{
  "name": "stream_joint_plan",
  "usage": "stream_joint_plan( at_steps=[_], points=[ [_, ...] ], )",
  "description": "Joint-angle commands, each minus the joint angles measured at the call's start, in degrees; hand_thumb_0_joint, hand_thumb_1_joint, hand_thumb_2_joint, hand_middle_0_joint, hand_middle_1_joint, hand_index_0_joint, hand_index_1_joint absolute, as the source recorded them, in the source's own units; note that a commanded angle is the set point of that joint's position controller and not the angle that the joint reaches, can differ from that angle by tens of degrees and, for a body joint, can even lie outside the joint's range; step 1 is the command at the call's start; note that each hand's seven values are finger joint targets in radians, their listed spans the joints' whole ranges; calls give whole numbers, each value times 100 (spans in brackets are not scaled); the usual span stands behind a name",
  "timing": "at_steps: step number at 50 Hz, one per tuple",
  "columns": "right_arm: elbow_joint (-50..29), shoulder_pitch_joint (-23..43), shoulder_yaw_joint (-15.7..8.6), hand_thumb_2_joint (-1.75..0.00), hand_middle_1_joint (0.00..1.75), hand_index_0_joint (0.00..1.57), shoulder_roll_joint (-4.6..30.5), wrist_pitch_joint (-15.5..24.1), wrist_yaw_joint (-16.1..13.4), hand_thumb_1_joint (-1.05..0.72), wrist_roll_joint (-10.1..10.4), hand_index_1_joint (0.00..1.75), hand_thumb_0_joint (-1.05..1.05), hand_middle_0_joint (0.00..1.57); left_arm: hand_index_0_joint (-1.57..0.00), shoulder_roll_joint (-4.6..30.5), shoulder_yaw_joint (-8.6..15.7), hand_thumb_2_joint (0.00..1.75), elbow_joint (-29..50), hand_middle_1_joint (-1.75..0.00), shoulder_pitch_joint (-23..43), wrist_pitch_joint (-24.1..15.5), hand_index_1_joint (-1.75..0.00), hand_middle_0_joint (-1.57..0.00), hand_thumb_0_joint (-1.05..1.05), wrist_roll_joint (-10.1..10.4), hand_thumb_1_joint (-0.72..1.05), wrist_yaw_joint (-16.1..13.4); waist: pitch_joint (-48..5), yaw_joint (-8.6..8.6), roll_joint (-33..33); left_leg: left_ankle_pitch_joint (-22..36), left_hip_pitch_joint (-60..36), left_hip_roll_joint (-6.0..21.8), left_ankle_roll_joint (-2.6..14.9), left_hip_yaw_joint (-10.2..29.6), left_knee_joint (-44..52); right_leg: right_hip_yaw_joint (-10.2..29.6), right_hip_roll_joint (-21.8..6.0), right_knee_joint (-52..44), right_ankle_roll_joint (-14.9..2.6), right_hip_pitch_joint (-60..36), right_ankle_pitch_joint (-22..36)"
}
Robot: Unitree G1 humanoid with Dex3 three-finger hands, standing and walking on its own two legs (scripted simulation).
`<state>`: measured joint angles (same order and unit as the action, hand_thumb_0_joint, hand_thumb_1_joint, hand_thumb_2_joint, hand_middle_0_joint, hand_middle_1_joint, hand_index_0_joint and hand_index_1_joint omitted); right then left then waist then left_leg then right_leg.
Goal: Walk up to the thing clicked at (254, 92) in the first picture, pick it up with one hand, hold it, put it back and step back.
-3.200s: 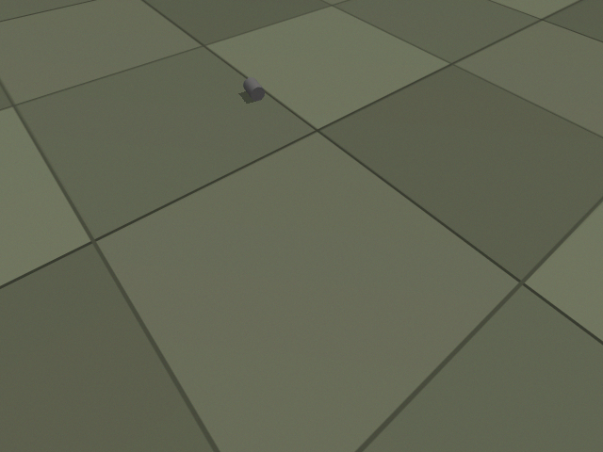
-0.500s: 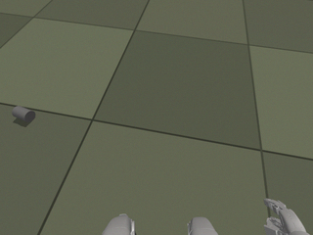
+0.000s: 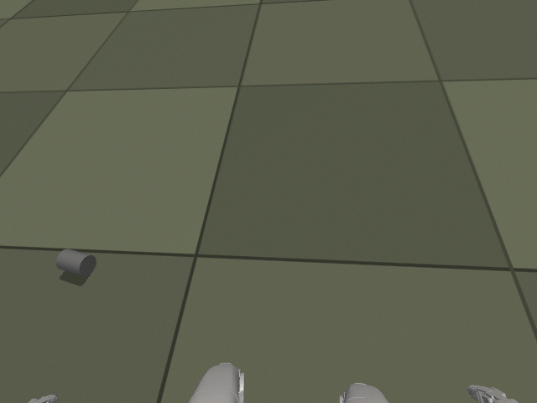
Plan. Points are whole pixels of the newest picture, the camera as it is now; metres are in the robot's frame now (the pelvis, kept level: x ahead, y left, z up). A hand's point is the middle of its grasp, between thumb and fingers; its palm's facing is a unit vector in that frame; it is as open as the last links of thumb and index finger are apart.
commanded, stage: walk up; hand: left
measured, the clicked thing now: (76, 262) +0.72 +0.88 -0.70
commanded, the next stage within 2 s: none
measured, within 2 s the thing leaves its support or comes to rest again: neither
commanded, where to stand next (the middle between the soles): +0.23 +0.83 m, yaw -16 degrees
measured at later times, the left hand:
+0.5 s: hand (6, 359) +0.21 +0.50 -0.13, palm faces -0.14 -0.82 -0.55, open 7.3 cm
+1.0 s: hand out of the picture +0.25 +0.75 -0.13, palm faces -0.16 -0.80 -0.57, open 7.3 cm
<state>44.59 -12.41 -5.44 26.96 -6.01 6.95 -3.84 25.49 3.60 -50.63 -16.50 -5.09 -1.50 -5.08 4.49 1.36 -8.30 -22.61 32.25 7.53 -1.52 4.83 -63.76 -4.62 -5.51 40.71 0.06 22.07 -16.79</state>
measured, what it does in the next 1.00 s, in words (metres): steps to the left: left foot, then right foot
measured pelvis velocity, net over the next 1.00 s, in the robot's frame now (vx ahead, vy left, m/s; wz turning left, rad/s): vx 0.13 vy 0.44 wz -0.13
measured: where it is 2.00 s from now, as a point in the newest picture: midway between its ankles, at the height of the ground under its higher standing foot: outside the picture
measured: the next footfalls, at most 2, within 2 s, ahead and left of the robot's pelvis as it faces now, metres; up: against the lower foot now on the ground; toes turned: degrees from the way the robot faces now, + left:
left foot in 0.12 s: +0.10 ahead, +0.25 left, +0.00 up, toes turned +2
right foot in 0.44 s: +0.20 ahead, +0.10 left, +0.00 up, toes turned -13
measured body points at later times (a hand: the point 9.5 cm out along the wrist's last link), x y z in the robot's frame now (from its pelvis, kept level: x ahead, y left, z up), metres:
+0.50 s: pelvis +0.09 +0.21 -0.01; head +0.13 +0.18 +0.44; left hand +0.22 +0.54 -0.09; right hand +0.09 -0.11 -0.14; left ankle +0.06 +0.28 -0.67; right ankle +0.16 +0.11 -0.71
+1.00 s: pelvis +0.13 +0.44 -0.01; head +0.18 +0.42 +0.44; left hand +0.26 +0.79 -0.10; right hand +0.15 +0.10 -0.12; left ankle +0.15 +0.53 -0.71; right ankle +0.17 +0.33 -0.68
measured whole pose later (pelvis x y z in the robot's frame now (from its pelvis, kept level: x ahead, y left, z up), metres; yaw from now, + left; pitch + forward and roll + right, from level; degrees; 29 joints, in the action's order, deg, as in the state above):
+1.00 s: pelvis +0.13 +0.44 -0.01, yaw -7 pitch +0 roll -1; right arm 40.8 -15.8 -5.4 24.2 -4.9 4.1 -4.8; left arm 27.1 3.6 -53.3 -15.4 -3.8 1.0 -6.2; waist 7.4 4.5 -3.1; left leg -25.7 22.8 0.9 2.8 -2.7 -48.8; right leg -5.1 0.1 58.7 -2.2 32.5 -26.3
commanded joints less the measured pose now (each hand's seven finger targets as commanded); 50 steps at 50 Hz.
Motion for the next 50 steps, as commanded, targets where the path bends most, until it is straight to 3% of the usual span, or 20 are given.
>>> stream_joint_plan(
  at_steps=[1, 3, 6, 7, 8, 10, 14, 17, 20, 21, 22, 24, 28, 35, 37, 39, 40, 41, 43, 50],
  points=[
    [-469, 136, -440, -90, 30, 20, 1146, 117, -6, -90, 15, 30, 0, 20, -20, 2305, 698, 90, 260, -30, -103, -98, -30, -20, 0, -87, 90, -104, -310, -82, 1685, -258, -346, -32, 19, -521, 828, 1249, -924, -1611, -1169, 451, -1553],
    [-436, 12, -477, -90, 30, 20, 1140, 150, -19, -90, 18, 30, 0, 20, -20, 2384, 696, 90, 239, -30, -51, -67, -30, -20, 0, -91, 90, -109, -438, -19, 1746, -324, -568, -113, 64, -694, 1104, 1360, -975, -1345, -1179, 448, -1403],
    [7, -1425, -635, -90, 30, 20, 1305, 272, -139, -90, -71, 30, 0, 20, -20, 1752, 437, 90, 314, -30, 375, 37, -30, -20, 0, -56, 90, -123, -779, 890, 333, -458, -2530, -359, 209, -416, 3172, 377, -134, 1229, -573, 1643, -933],
    [-108, -1345, -727, -90, 30, 20, 2028, 336, -208, -90, -103, 30, 0, 20, -20, 1055, 233, 90, 409, -30, 375, 44, -30, -20, 0, 77, 90, -168, -347, 966, -1663, -1000, -2497, 1070, 632, 2265, 4693, -14, 1179, 2620, -265, 3162, -2117],
    [-221, -643, -765, -90, 30, 20, 2385, 386, -286, -90, 29, 30, 0, 20, -20, 1236, 196, 90, 293, -30, 582, -5, -30, -20, 0, 64, 90, -292, -109, 675, -1631, -972, -1938, 1425, 1203, 3265, 5093, 778, 713, 3153, -468, 2947, -1904],
    [-392, -310, -552, -90, 30, 20, 1620, 402, -378, -90, 3, 30, 0, 20, -20, 1489, 257, 90, -47, -30, 339, -3, -30, -20, 0, 253, 90, -269, -1, 460, -216, 778, -2130, 946, 820, 1489, 4083, 935, 524, 3024, -343, 2879, -1049],
    [-529, -45, -412, -90, 30, 20, 1161, 415, -427, -90, -37, 30, 0, 20, -20, 1401, 227, 90, -344, -30, -282, 9, -30, -20, 0, 289, 90, -178, -286, 255, -555, 3246, -2532, 516, 1108, 330, 3429, 331, 365, 1883, -137, 1754, -774],
    [-674, -101, -368, -90, 30, 20, 1040, 369, -434, -90, -74, 30, 0, 20, -20, 1204, 191, 90, -184, -30, -336, 25, -30, -20, 0, 276, 90, -166, -436, 235, -368, 3576, -2387, 654, 1360, 123, 3391, -44, 348, 830, -197, 856, -416],
    [-1000, 401, -319, -90, 30, 20, 898, 282, -373, -90, -18, 30, 0, 20, -20, 1289, 356, 90, -320, -30, -1392, 36, -30, -20, 0, 217, 90, -232, -754, -526, 145, 3448, -1271, 158, 746, -616, 2212, -22, 344, -1076, -366, -1440, 1253],
    [-1064, 172, -250, -90, 30, 20, 643, 305, -358, -90, 61, 30, 0, 20, -20, 1719, 527, 90, -303, -30, -1803, 29, -30, -20, 0, 126, 90, -300, -1045, -772, 786, 2689, -472, -104, 346, -659, 1222, 813, -39, -1305, -525, -2500, 1073],
    [-1094, -287, -189, -90, 30, 20, 427, 287, -356, -90, 75, 30, 0, 20, -20, 2045, 610, 90, -84, -30, -1779, 40, -30, -20, 0, 65, 90, -359, -1360, -656, 1806, -1053, 811, -625, 10, -506, 2, 3188, -1749, -1588, -1204, -3345, 1101],
    [-973, -270, -460, -90, 30, 20, 1173, 116, -506, -90, -2, 30, 0, 20, -20, 2062, 568, 90, 355, -30, -742, 49, -30, -20, 0, 160, 90, -400, -1026, -374, 527, -1068, 876, -434, -113, 563, -1759, 4304, -2660, -2162, -2169, -1776, -406],
    [-693, -505, -540, -90, 30, 20, 1183, 88, -313, -90, 0, 30, 0, 20, -20, 1737, 519, 90, 564, -30, 3, -12, -30, -20, 0, 31, 90, -267, -268, 33, 1056, -142, 353, -381, 125, 630, -1552, 1916, -1312, -1769, -1325, -115, -721],
    [-802, -106, -571, -90, 30, 20, 1053, 43, -49, -90, -9, 30, 0, 20, -20, 2267, 722, 90, 580, -30, -28, -41, -30, -20, 0, -163, 90, -145, -347, -141, 1955, -598, -552, -214, 175, -510, 687, 1213, -945, -1277, -1211, 815, -1511],
    [-582, -826, -638, -90, 30, 20, 1094, 83, -79, -90, 9, 30, 0, 20, -20, 2265, 686, 90, 666, -30, 442, -17, -30, -20, 0, -140, 90, -152, -595, 349, 1740, -175, -1517, -315, 243, -799, 1469, 1029, -919, -851, -1010, 1326, -1384],
    [-283, -1751, -761, -90, 30, 20, 1359, 191, -172, -90, -170, 30, 0, 20, -20, 1483, 452, 90, 575, -30, 414, 91, -30, -20, 0, -117, 90, -195, -588, 966, -255, -1004, -2411, -381, 385, 1, 3125, 293, 225, 1936, -478, 2451, -1642],
    [-539, -1252, -801, -90, 30, 20, 2115, 257, -245, -90, -108, 30, 0, 20, -20, 1142, 335, 90, 779, -30, 700, 94, -30, -20, 0, 26, 90, -285, -108, 863, -1790, -1070, -1579, 914, 950, 2689, 4483, 271, 1185, 2960, -272, 3317, -2418],
    [-639, -394, -802, -90, 30, 20, 2316, 298, -339, -90, -5, 30, 0, 20, -20, 1297, 281, 90, 668, -30, 797, 50, -30, -20, 0, 19, 90, -394, 228, 569, -1566, -1209, -840, 1243, 1413, 3376, 4941, 1002, 697, 3257, -424, 2878, -2111],
    [-856, -22, -595, -90, 30, 20, 1539, 320, -402, -90, -68, 30, 0, 20, -20, 1521, 371, 90, 129, -30, 197, 30, -30, -20, 0, 187, 90, -311, 204, 322, -209, -194, -1053, 743, 1254, 1973, 3903, 939, 605, 3280, -278, 2637, -1322],
    [-1192, 343, -393, -90, 30, 20, 1020, 223, -398, -90, -74, 30, 0, 20, -20, 1185, 318, 90, -45, -30, -1142, -57, -30, -20, 0, 269, 90, -229, -532, -338, -280, 3778, -1193, 170, 1211, 188, 2117, -8, 411, -382, -302, -379, 244]
  ],
)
